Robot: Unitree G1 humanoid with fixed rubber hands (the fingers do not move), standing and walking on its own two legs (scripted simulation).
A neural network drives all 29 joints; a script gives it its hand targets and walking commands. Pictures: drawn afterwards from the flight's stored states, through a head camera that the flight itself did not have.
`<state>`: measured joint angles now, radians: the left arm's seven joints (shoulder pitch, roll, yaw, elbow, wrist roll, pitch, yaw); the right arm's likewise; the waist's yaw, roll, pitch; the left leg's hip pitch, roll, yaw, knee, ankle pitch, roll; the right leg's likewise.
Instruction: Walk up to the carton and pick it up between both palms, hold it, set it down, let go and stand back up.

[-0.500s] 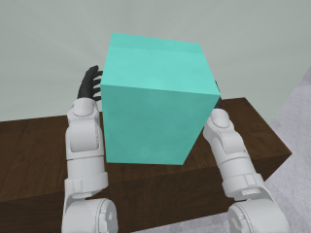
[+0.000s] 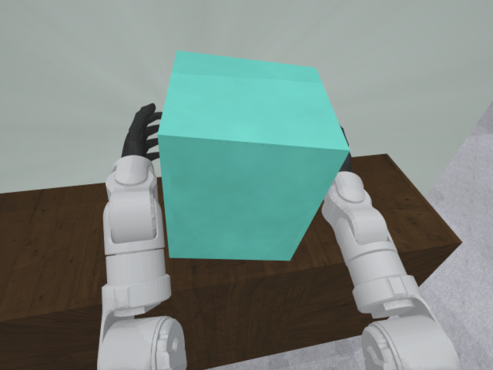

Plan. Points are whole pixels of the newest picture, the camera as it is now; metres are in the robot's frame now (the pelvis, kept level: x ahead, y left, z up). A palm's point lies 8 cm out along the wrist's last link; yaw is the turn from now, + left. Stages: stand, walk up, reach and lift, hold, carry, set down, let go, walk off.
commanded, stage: hold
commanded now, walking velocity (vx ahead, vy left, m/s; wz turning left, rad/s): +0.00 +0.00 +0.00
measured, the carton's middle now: (239, 166) +0.37 +0.01 +0.16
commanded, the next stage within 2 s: set down in 0.40 s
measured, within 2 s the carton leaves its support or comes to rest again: neither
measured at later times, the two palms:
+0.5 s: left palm (136, 155) +0.36 +0.16 +0.20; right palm (335, 165) +0.35 -0.14 +0.17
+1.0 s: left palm (141, 167) +0.38 +0.17 +0.16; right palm (324, 176) +0.37 -0.13 +0.13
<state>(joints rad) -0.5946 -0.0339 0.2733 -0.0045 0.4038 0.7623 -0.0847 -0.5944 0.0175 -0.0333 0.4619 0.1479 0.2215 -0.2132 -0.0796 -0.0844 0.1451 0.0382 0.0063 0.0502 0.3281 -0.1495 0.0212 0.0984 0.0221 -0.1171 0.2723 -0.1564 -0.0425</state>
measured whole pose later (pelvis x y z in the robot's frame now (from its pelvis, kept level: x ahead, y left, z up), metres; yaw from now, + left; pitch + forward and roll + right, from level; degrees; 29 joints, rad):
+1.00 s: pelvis +0.02 +0.00 +0.00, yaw +1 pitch -10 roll +0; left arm -0.53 -0.05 0.24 0.14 0.36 0.45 -0.06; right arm -0.49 0.06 -0.11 0.52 0.03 -0.08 -0.20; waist -0.02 -0.07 0.14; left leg 0.01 0.00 0.04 0.33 -0.17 0.02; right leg 0.07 0.02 -0.14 0.27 -0.18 -0.04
